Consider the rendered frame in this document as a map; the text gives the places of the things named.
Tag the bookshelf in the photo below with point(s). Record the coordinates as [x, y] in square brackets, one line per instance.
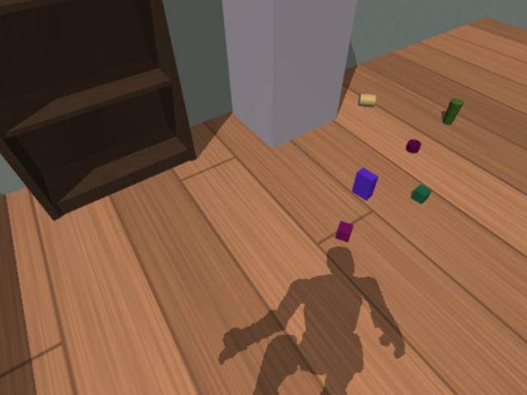
[90, 98]

